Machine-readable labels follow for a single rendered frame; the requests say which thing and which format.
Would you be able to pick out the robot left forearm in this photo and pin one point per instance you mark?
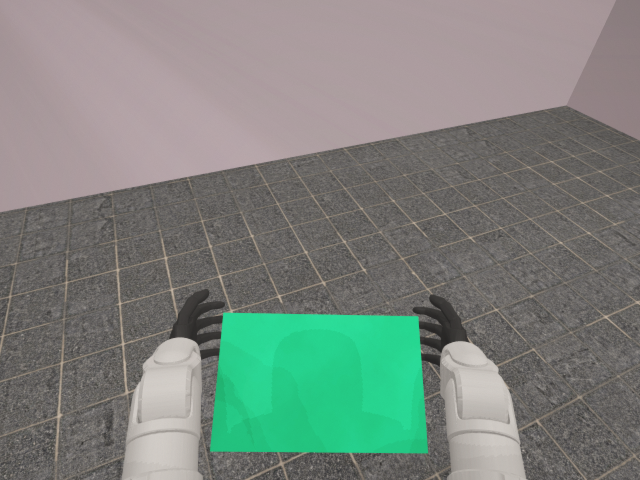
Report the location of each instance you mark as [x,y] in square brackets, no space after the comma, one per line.
[165,417]

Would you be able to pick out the carton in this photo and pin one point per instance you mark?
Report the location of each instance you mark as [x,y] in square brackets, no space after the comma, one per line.
[319,383]

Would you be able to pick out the robot right hand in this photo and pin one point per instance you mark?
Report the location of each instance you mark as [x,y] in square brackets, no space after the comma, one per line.
[449,331]

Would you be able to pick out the robot right forearm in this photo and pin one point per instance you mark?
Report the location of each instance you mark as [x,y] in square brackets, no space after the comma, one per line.
[480,420]

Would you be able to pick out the robot left hand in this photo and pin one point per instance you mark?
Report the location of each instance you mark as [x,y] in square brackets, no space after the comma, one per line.
[187,324]

